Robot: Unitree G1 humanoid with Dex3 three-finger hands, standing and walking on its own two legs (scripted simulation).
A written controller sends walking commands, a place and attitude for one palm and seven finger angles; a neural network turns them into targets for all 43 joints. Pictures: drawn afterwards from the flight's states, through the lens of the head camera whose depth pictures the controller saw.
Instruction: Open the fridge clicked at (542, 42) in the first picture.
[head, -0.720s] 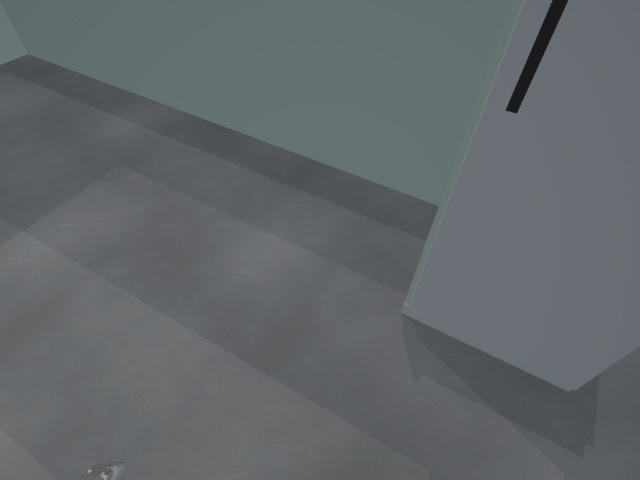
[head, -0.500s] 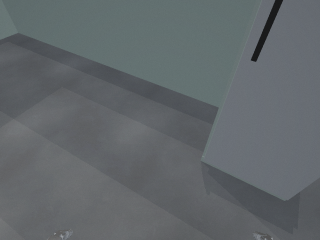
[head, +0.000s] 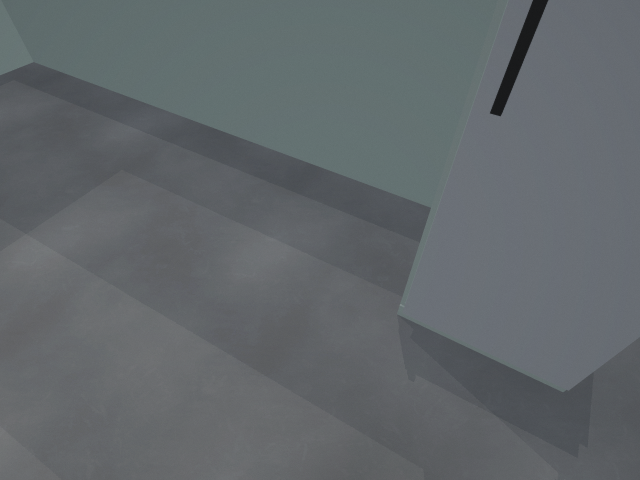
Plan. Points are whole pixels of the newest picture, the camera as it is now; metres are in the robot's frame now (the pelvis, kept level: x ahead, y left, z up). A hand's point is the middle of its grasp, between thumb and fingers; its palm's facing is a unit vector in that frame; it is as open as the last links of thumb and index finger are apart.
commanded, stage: stand and wait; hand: left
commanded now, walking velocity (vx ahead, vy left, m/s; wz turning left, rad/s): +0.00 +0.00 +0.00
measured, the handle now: (530, 28) +0.72 -0.28 +0.25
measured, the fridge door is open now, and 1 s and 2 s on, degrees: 0 0 0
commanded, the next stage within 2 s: look at it before walking up in 0.10 s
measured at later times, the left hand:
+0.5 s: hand out of the picture +0.07 +0.24 -0.15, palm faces -0.03 -0.94 -0.33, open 7.3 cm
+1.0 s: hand out of the picture +0.07 +0.24 -0.16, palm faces -0.05 -0.94 -0.33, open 7.3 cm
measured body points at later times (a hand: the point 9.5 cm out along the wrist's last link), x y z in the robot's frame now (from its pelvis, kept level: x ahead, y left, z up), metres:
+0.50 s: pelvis -0.01 +0.00 +0.00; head -0.01 +0.00 +0.45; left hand +0.07 +0.29 -0.13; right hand +0.07 -0.30 -0.13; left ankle +0.00 +0.12 -0.74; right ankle +0.00 -0.12 -0.74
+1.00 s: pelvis -0.01 -0.01 +0.00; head +0.01 -0.01 +0.45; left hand +0.07 +0.29 -0.14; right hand +0.07 -0.30 -0.14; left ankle +0.00 +0.12 -0.74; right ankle +0.00 -0.12 -0.74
